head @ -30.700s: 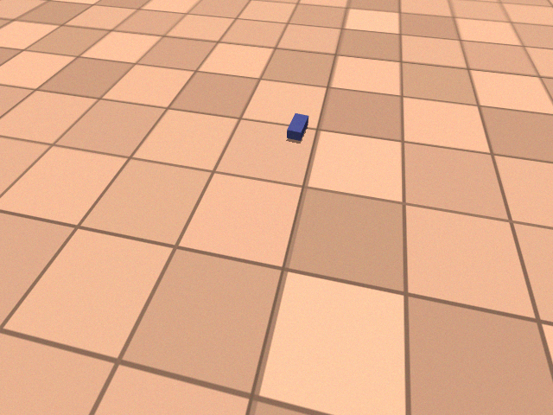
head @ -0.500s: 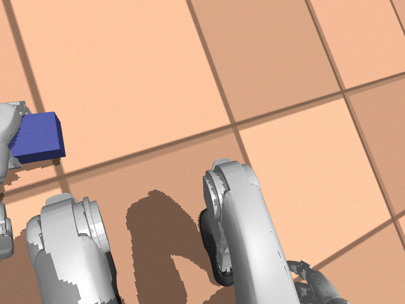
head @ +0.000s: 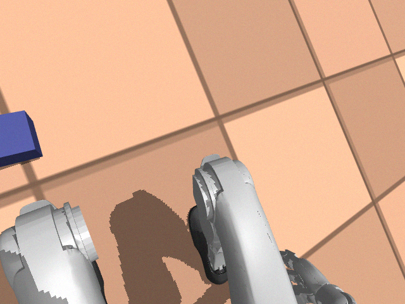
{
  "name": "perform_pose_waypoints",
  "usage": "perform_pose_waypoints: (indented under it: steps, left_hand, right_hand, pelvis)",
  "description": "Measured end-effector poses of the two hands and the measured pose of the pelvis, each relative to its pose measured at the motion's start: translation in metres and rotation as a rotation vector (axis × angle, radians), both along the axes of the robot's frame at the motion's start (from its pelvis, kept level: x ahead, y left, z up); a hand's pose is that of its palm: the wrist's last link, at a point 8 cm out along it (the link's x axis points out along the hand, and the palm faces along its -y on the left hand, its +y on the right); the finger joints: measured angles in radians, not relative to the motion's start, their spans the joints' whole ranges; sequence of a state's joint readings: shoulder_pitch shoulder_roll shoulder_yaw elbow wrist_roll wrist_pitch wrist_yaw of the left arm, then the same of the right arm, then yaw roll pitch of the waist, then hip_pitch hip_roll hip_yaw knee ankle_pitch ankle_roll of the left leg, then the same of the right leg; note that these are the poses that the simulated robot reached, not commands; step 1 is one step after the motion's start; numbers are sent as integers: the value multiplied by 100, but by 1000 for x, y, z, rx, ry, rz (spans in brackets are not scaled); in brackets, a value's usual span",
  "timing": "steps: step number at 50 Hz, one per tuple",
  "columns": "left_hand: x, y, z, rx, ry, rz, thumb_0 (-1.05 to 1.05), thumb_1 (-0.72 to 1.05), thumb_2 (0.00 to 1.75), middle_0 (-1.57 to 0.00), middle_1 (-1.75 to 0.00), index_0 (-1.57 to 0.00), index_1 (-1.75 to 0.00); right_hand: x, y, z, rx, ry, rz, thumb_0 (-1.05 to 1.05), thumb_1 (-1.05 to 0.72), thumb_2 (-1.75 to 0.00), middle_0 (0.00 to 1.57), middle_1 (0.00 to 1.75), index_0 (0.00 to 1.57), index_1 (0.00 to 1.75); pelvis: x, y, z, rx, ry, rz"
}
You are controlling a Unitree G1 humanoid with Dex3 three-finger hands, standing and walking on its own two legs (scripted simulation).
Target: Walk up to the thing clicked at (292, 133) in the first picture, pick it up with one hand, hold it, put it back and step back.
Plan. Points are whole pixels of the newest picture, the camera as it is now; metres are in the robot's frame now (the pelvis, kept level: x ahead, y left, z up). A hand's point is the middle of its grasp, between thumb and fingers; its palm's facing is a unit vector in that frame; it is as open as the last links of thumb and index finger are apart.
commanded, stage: rest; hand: left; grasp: from above
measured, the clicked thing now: out of the picture +0.43 +0.31 -0.25
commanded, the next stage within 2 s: open in 0.42 s
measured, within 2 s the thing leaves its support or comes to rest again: rests again in 0.76 s
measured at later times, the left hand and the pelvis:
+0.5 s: hand out of the picture +0.43 +0.31 -0.23, palm faces -0.45 -0.13 -0.89, open 11.0 cm; pelvis +0.00 +0.01 -0.01, yaw -2 degrees
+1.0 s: hand out of the picture +0.43 +0.31 -0.23, palm faces -0.42 -0.12 -0.90, open 12.4 cm; pelvis -0.01 +0.01 +0.00, yaw -3 degrees
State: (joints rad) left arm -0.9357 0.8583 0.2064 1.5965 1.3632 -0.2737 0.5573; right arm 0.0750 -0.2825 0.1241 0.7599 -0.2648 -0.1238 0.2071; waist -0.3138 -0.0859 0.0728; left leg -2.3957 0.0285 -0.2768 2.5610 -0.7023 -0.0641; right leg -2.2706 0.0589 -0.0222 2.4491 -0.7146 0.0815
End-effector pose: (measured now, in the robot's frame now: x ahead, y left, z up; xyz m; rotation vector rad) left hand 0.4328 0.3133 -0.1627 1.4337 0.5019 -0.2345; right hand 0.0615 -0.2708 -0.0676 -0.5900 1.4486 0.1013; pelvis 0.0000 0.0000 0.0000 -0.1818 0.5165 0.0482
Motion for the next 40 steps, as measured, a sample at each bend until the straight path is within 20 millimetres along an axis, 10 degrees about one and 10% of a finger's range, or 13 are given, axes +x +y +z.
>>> perform_pose_waypoints:
  steps: [40]
  left_hand:
    - [-4, 1, -10, 2, -11, -19, 0, -13, 62, -55, -67, -56, -65]
  right_hand:
    - [-15, 19, 12, 42, -2, 124, 1, -90, -89, 20, 30, 21, 30]
  pelvis:
    - [-7, 9, -5, -47, -76, -28]
